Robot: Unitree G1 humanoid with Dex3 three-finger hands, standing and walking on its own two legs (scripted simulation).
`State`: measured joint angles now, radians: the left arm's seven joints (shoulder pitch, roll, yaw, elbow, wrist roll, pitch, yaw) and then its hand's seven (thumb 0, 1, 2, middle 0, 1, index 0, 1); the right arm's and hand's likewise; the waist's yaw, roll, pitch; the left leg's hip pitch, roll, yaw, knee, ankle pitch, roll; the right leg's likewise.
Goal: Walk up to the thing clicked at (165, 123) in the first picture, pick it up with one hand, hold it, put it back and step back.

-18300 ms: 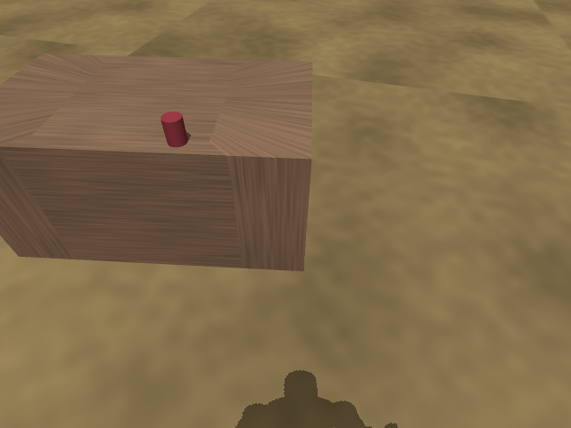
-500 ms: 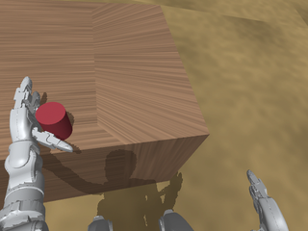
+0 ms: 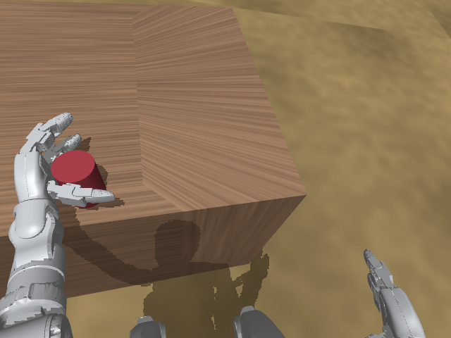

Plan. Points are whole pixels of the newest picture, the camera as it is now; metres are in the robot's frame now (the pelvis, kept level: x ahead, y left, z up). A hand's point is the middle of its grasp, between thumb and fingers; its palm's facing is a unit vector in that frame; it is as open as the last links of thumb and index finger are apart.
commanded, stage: close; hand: left
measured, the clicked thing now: (81, 180) +0.45 +0.20 -0.01
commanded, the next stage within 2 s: settle in 0.38 s
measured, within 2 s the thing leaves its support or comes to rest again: leaves its support in 0.72 s
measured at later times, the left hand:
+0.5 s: hand (82, 181) +0.44 +0.19 +0.01, palm faces +0.15 -0.99 +0.02, open 9.1 cm
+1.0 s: hand (68, 168) +0.44 +0.20 +0.05, palm faces +0.15 -0.99 -0.01, open 9.1 cm
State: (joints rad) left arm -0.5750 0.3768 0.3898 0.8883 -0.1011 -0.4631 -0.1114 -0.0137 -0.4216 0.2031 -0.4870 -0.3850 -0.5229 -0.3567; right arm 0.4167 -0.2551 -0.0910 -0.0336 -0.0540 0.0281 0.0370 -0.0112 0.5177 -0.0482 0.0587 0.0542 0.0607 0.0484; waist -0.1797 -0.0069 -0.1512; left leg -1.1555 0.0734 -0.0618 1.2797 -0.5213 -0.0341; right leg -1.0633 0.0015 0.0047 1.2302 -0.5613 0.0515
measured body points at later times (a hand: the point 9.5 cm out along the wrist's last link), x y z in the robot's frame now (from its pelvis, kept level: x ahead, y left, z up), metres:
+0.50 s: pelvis +0.00 +0.00 +0.00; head +0.12 +0.04 +0.43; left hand +0.42 +0.25 +0.01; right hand +0.16 -0.27 +0.01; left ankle +0.04 +0.13 -0.62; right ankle +0.01 -0.15 -0.62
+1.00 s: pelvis +0.00 +0.00 +0.02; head +0.10 +0.04 +0.45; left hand +0.42 +0.26 +0.05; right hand +0.16 -0.26 +0.02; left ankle +0.04 +0.13 -0.62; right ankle +0.01 -0.15 -0.62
